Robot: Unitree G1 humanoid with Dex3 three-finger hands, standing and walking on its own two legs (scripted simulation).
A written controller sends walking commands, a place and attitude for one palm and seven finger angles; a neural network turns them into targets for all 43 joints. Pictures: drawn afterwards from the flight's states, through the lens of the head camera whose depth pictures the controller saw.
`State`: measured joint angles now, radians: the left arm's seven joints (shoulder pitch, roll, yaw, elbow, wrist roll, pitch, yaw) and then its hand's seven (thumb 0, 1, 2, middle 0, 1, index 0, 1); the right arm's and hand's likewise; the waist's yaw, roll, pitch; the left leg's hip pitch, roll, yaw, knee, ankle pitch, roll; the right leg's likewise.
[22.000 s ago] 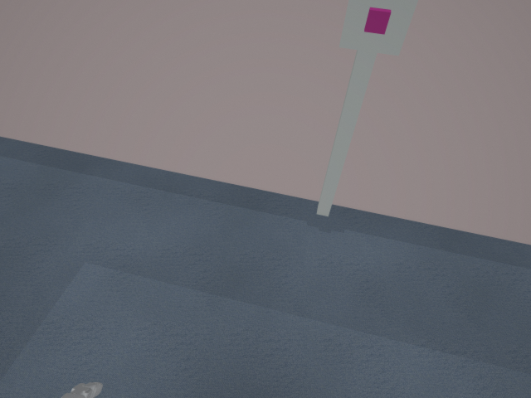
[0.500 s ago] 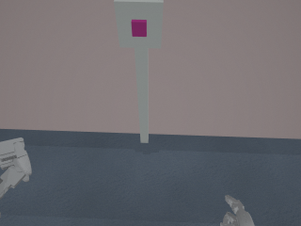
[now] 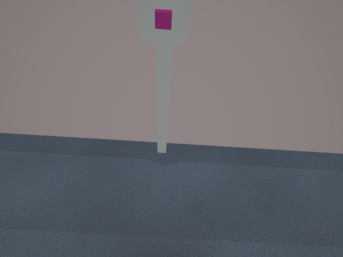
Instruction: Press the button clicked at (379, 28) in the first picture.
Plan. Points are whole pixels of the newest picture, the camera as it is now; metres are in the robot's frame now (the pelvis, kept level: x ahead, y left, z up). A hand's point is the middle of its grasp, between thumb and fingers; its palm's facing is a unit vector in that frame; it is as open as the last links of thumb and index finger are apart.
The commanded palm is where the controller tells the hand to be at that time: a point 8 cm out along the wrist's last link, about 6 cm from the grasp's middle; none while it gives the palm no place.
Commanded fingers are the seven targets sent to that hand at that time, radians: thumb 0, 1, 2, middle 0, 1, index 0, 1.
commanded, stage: let the arm hang, fingers relaxed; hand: left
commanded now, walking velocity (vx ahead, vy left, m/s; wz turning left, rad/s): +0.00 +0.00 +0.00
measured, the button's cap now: (163, 19) +0.82 +0.07 +0.16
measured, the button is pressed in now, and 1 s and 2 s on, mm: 0 0 0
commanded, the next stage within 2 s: stand and wait in 0.76 s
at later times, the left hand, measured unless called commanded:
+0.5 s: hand out of the picture +0.01 +0.19 -0.17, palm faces +0.04 -0.98 -0.21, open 7.2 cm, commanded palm none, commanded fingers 0.00 0.90 0.90 -0.20 -0.30 -0.20 -0.30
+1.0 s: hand out of the picture +0.06 +0.21 -0.16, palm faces +0.01 -0.96 -0.27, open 7.4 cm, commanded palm none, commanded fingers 0.00 0.90 0.90 -0.20 -0.30 -0.20 -0.30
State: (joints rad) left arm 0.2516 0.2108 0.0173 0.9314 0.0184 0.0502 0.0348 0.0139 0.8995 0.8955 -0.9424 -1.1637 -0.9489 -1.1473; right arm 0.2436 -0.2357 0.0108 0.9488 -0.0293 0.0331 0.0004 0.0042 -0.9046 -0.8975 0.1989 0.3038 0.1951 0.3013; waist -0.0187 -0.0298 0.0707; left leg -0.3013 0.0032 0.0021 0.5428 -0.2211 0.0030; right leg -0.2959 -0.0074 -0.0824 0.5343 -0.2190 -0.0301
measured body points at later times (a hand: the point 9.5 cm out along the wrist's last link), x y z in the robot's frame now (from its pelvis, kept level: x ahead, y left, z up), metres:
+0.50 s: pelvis +0.00 +0.01 +0.01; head +0.01 +0.00 +0.46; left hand +0.01 +0.24 -0.15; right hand -0.02 -0.20 -0.16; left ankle +0.04 +0.12 -0.73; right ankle +0.04 -0.10 -0.73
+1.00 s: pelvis +0.02 +0.00 +0.01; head +0.04 -0.01 +0.46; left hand +0.06 +0.26 -0.14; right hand +0.04 -0.25 -0.15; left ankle +0.04 +0.12 -0.73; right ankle +0.04 -0.10 -0.73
